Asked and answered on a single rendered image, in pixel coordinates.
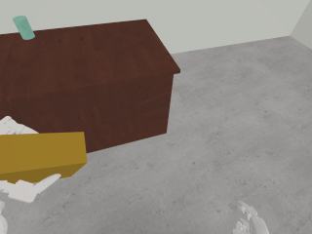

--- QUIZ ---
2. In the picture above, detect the robot right hand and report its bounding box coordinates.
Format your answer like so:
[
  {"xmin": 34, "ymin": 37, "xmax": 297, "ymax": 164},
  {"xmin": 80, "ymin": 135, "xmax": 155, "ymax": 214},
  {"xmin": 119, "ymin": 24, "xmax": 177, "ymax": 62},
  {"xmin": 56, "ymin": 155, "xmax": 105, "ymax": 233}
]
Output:
[{"xmin": 232, "ymin": 201, "xmax": 269, "ymax": 234}]

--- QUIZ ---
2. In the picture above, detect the robot left hand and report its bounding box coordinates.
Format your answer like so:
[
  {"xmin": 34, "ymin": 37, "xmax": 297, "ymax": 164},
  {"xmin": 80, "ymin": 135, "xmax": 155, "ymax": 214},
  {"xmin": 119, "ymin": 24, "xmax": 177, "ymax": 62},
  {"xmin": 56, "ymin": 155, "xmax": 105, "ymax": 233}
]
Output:
[{"xmin": 0, "ymin": 116, "xmax": 61, "ymax": 204}]

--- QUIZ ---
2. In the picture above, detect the table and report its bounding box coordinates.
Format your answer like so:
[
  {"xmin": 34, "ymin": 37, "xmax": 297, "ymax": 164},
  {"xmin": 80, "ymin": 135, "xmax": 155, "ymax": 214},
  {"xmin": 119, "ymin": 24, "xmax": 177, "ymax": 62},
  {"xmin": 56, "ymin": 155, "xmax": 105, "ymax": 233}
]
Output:
[{"xmin": 0, "ymin": 19, "xmax": 180, "ymax": 154}]

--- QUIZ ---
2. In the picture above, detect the sponge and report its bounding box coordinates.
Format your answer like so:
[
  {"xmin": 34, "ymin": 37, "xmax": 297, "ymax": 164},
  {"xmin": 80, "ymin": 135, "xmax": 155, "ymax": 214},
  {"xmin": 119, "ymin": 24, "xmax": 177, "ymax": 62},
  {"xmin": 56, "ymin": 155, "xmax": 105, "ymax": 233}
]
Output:
[{"xmin": 0, "ymin": 132, "xmax": 88, "ymax": 184}]

